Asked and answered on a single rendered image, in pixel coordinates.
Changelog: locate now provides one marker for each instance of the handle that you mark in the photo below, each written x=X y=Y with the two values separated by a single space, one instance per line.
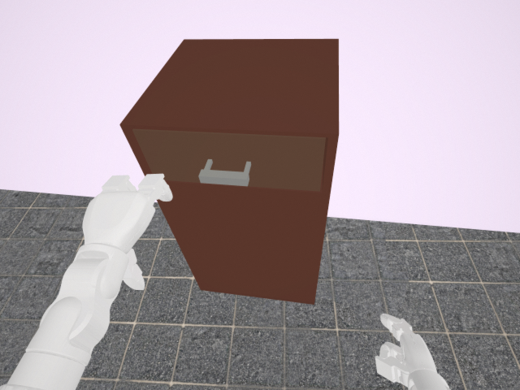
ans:
x=208 y=176

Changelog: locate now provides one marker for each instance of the drawer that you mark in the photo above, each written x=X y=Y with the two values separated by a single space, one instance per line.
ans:
x=278 y=162

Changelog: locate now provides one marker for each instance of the right robot forearm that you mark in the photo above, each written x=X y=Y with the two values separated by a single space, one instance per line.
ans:
x=426 y=380

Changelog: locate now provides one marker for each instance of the right robot hand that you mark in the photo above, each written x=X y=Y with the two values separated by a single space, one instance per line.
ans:
x=397 y=363

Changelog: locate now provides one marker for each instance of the left robot hand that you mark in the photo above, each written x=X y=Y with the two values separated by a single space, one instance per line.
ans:
x=120 y=214

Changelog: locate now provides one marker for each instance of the cabinet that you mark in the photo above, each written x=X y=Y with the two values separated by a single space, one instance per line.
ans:
x=242 y=240

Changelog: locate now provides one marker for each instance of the left robot forearm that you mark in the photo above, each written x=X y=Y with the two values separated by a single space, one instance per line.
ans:
x=74 y=323

